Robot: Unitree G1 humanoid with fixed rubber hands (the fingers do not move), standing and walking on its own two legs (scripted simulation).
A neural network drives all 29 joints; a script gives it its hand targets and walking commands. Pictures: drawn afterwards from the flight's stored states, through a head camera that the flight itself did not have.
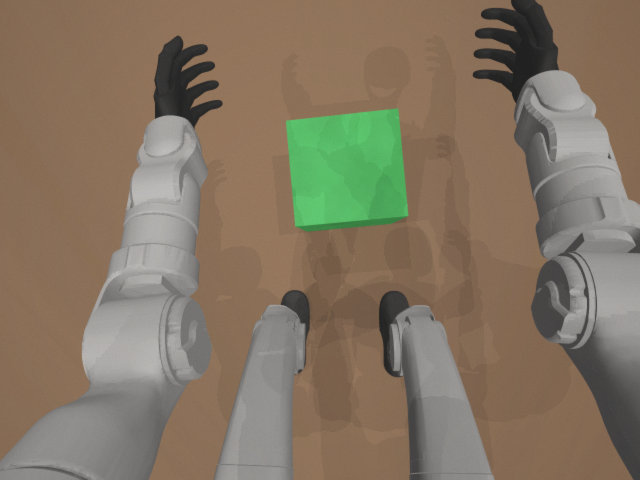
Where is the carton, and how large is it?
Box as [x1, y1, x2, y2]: [286, 108, 407, 231]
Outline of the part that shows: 397,108 286,121 295,226 307,231 391,223 407,215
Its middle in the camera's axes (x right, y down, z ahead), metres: +0.06 -0.13 +0.85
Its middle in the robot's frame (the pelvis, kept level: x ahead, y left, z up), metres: +0.49 +0.00 -0.52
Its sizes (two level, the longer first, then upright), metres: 0.210 0.200 0.250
